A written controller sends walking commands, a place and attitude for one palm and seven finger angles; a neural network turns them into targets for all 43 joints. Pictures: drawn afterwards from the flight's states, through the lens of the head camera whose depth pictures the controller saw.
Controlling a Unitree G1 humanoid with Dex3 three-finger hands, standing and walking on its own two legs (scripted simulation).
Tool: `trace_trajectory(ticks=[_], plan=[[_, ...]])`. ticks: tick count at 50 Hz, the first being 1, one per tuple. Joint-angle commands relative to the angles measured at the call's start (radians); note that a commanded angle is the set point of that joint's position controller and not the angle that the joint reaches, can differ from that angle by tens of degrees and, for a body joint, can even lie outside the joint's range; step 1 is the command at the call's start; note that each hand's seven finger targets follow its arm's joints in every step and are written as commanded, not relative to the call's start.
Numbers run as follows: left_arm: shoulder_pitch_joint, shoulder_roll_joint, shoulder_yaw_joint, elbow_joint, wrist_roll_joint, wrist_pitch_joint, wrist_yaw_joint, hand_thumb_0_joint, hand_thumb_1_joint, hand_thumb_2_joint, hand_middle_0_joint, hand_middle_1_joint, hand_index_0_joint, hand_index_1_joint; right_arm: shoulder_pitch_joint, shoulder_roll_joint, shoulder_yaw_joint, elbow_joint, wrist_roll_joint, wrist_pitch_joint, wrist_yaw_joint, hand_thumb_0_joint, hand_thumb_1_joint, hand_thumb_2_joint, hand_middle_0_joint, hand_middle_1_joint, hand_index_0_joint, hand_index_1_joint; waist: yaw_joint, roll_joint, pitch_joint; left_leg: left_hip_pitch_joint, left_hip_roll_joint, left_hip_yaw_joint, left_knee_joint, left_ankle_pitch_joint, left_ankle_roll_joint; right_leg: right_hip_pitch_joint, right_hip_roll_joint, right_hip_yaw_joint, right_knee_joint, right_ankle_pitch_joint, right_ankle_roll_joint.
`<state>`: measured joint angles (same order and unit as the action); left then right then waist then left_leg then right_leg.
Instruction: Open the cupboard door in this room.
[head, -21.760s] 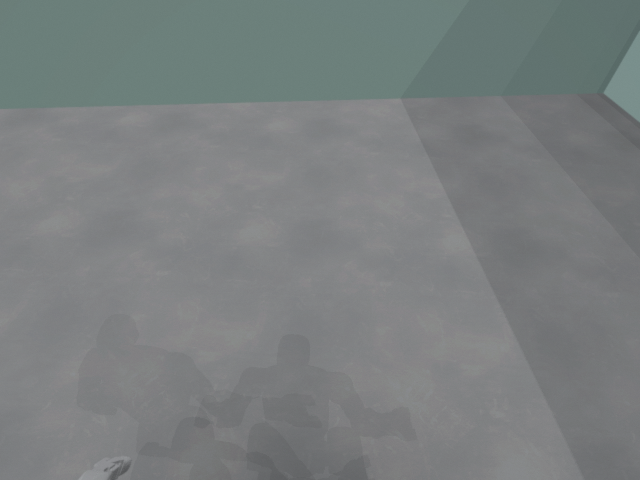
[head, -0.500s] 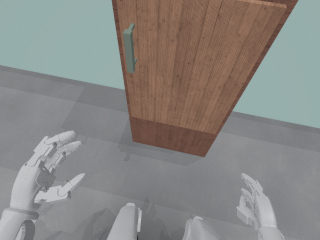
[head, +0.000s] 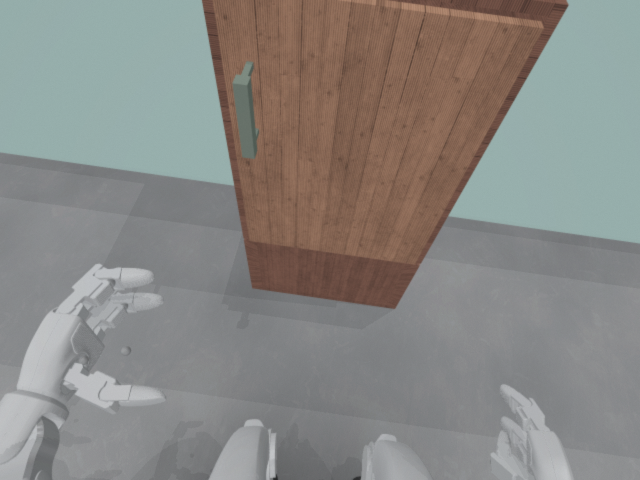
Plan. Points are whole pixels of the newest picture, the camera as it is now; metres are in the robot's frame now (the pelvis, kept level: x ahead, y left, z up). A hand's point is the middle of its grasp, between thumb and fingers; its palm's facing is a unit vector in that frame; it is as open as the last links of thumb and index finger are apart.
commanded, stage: raise the hand with hooked fingers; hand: left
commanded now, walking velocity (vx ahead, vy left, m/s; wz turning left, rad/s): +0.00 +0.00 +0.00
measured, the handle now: (249, 112) +0.63 +0.15 +0.06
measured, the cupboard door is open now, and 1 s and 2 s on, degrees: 0 0 0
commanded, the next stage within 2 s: move the hooked fingers beside the handle in 0.98 s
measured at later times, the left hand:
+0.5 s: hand (81, 286) +0.30 +0.28 +0.07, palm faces -0.06 -1.00 -0.06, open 14.0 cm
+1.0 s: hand (96, 292) +0.30 +0.26 +0.07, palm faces -0.07 -1.00 -0.06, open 14.0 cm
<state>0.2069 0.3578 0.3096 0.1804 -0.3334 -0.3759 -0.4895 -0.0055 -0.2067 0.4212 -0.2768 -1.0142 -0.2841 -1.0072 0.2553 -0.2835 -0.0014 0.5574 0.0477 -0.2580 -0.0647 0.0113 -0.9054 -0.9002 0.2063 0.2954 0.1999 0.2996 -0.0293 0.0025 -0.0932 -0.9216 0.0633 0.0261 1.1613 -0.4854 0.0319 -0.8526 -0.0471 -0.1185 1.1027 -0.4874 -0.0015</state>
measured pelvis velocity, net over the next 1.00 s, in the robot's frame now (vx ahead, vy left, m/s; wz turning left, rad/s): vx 0.02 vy -0.01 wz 0.00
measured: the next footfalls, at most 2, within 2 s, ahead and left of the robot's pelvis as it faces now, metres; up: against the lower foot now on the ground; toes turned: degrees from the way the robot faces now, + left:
none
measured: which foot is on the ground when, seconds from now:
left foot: down 0.00-1.00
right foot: down 0.00-1.00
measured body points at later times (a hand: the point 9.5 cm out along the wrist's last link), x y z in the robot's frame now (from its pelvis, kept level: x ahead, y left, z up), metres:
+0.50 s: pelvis +0.02 +0.00 +0.01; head +0.09 +0.03 +0.46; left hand +0.30 +0.33 +0.08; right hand +0.18 -0.24 -0.06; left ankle +0.05 +0.10 -0.65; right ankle +0.03 -0.13 -0.65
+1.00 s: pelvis +0.02 -0.01 +0.02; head +0.08 +0.01 +0.46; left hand +0.29 +0.31 +0.08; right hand +0.17 -0.26 -0.06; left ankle +0.05 +0.10 -0.65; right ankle +0.03 -0.13 -0.65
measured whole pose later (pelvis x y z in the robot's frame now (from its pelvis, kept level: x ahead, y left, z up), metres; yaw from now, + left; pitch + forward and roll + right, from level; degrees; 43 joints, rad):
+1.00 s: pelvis +0.02 -0.01 +0.02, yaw +0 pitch +14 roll -3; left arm 0.01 0.44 0.44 0.41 -0.38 -0.34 -0.59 -0.02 -0.50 0.30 -0.30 -1.20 -0.31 -1.20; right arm 0.28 -0.28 0.03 0.53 0.04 -0.20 -0.05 0.01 -0.90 -0.90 0.21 0.30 0.20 0.30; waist -0.03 0.02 -0.11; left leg -0.85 0.07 0.02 1.07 -0.47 0.02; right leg -0.78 -0.03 -0.12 1.01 -0.47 -0.01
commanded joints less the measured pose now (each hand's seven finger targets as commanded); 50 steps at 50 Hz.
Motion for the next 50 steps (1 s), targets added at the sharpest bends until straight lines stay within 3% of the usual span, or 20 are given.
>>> trace_trajectory(ticks=[1,3,5,7,9,12,15,17,19,26,30,32,36,39,43,50], plan=[[-0.075,0.220,0.174,-0.209,-0.062,-0.057,0.037,0.000,-0.430,0.330,-0.295,-1.155,-0.295,-1.155,-0.016,-0.135,-0.047,-0.153,0.000,-0.051,-0.005,0.000,-0.900,-0.900,0.200,0.300,0.200,0.300,0.039,0.141,-0.263,0.285,-0.044,-0.095,-0.272,0.180,-0.018,0.113,0.069,0.028,-0.171,0.097,-0.029],[-0.080,0.200,0.150,-0.169,-0.049,-0.032,0.037,0.000,-0.477,0.310,-0.298,-1.185,-0.298,-1.185,-0.012,-0.139,-0.046,-0.156,-0.002,-0.042,0.002,0.000,-0.900,-0.900,0.200,0.300,0.200,0.300,0.032,0.158,-0.245,0.293,-0.042,-0.096,-0.275,0.202,-0.023,0.099,0.071,0.021,-0.169,0.114,-0.028],[-0.094,0.180,0.115,-0.119,-0.033,0.001,0.024,0.000,-0.500,0.300,-0.300,-1.200,-0.300,-1.200,-0.005,-0.144,-0.047,-0.160,-0.002,-0.031,0.007,0.000,-0.900,-0.900,0.200,0.300,0.200,0.300,0.015,0.126,-0.218,0.283,-0.041,-0.094,-0.279,0.192,-0.022,0.087,0.071,0.018,-0.183,0.119,-0.023],[-0.141,0.183,0.098,-0.066,-0.026,0.028,-0.004,0.000,-0.500,0.300,-0.300,-1.200,-0.300,-1.200,0.005,-0.153,-0.043,-0.166,-0.002,-0.024,0.005,0.000,-0.900,-0.900,0.200,0.300,0.200,0.300,-0.003,0.095,-0.174,0.253,-0.044,-0.091,-0.274,0.170,-0.017,0.084,0.076,0.023,-0.198,0.113,-0.025],[-0.197,0.209,0.104,-0.064,-0.022,0.032,-0.030,0.000,-0.500,0.300,-0.300,-1.200,-0.300,-1.200,0.013,-0.162,-0.043,-0.168,0.000,-0.020,0.004,0.000,-0.900,-0.900,0.200,0.300,0.200,0.300,-0.012,0.082,-0.188,0.271,-0.042,-0.093,-0.271,0.180,-0.016,0.078,0.078,0.024,-0.203,0.120,-0.024],[-0.303,0.279,0.160,-0.105,-0.033,0.001,-0.044,0.000,-0.500,0.300,-0.300,-1.200,-0.300,-1.200,0.010,-0.163,-0.041,-0.165,-0.008,-0.025,-0.004,0.000,-0.900,-0.900,0.200,0.300,0.200,0.300,0.002,0.115,-0.249,0.308,-0.045,-0.095,-0.255,0.248,-0.017,0.103,0.081,0.030,-0.184,0.157,-0.035],[-0.307,0.311,0.209,-0.120,-0.053,-0.038,-0.054,0.000,-0.500,0.300,-0.300,-1.200,-0.300,-1.200,0.019,-0.155,-0.040,-0.158,-0.010,-0.031,-0.005,0.000,-0.900,-0.900,0.200,0.300,0.200,0.300,0.017,0.130,-0.334,0.378,-0.038,-0.097,-0.250,0.338,-0.023,0.118,0.079,0.033,-0.180,0.200,-0.033],[-0.318,0.341,0.235,-0.091,-0.056,-0.046,-0.058,0.000,-0.500,0.300,-0.300,-1.200,-0.300,-1.200,0.019,-0.157,-0.037,-0.146,-0.013,-0.032,-0.004,0.000,-0.900,-0.900,0.200,0.300,0.200,0.300,0.022,0.152,-0.325,0.367,-0.039,-0.097,-0.241,0.356,-0.025,0.119,0.082,0.035,-0.173,0.209,-0.038],[-0.325,0.325,0.224,-0.039,-0.057,-0.032,-0.072,0.000,-0.500,0.300,-0.300,-1.200,-0.300,-1.200,0.017,-0.156,-0.033,-0.141,-0.011,-0.023,-0.001,0.000,-0.900,-0.900,0.200,0.300,0.200,0.300,0.017,0.157,-0.310,0.363,-0.038,-0.096,-0.253,0.353,-0.027,0.121,0.078,0.030,-0.180,0.208,-0.033],[-0.330,0.318,0.203,0.073,-0.065,0.049,-0.131,0.000,-0.500,0.300,-0.300,-1.200,-0.300,-1.200,0.026,-0.167,-0.039,-0.160,0.001,-0.001,-0.003,0.000,-0.900,-0.900,0.200,0.300,0.200,0.300,0.015,0.103,-0.291,0.322,-0.045,-0.076,-0.266,0.314,-0.013,0.150,0.075,0.036,-0.214,0.214,-0.029],[-0.313,0.338,0.228,0.024,-0.077,0.015,-0.122,0.000,-0.500,0.300,-0.300,-1.200,-0.300,-1.200,0.037,-0.165,-0.045,-0.168,-0.006,-0.005,0.008,0.000,-0.900,-0.900,0.200,0.300,0.200,0.300,0.019,0.075,-0.336,0.332,-0.046,-0.071,-0.249,0.371,-0.009,0.172,0.079,0.043,-0.205,0.266,-0.027],[-0.322,0.353,0.248,0.021,-0.079,-0.011,-0.103,0.000,-0.500,0.300,-0.300,-1.200,-0.300,-1.200,0.040,-0.164,-0.047,-0.161,-0.010,-0.007,0.011,0.000,-0.900,-0.900,0.200,0.300,0.200,0.300,0.018,0.075,-0.309,0.313,-0.046,-0.070,-0.241,0.364,-0.010,0.162,0.082,0.046,-0.200,0.258,-0.031],[-0.337,0.341,0.246,0.039,-0.074,-0.033,-0.084,0.000,-0.500,0.300,-0.300,-1.200,-0.300,-1.200,0.034,-0.160,-0.044,-0.159,-0.007,0.003,0.011,0.000,-0.900,-0.900,0.200,0.300,0.200,0.300,0.013,0.115,-0.276,0.296,-0.047,-0.065,-0.257,0.285,-0.014,0.143,0.075,0.049,-0.207,0.189,-0.029],[-0.343,0.349,0.235,0.022,-0.063,-0.034,-0.088,0.000,-0.500,0.300,-0.300,-1.200,-0.300,-1.200,0.036,-0.160,-0.044,-0.162,-0.004,0.005,0.009,0.000,-0.900,-0.900,0.200,0.300,0.200,0.300,0.012,0.146,-0.304,0.317,-0.046,-0.064,-0.262,0.285,-0.011,0.148,0.073,0.056,-0.212,0.188,-0.029],[-0.332,0.350,0.229,0.004,-0.063,-0.031,-0.099,0.000,-0.500,0.300,-0.300,-1.200,-0.300,-1.200,0.036,-0.157,-0.042,-0.161,-0.003,0.002,0.006,0.000,-0.900,-0.900,0.200,0.300,0.200,0.300,0.008,0.141,-0.322,0.326,-0.046,-0.061,-0.254,0.311,-0.006,0.169,0.074,0.060,-0.217,0.222,-0.027],[-0.353,0.329,0.228,0.083,-0.083,-0.026,-0.106,0.000,-0.500,0.300,-0.300,-1.200,-0.300,-1.200,0.024,-0.157,-0.037,-0.154,0.002,0.005,-0.003,0.000,-0.900,-0.900,0.200,0.300,0.200,0.300,-0.001,0.071,-0.248,0.252,-0.051,-0.057,-0.252,0.208,-0.004,0.159,0.070,0.072,-0.240,0.140,-0.022]])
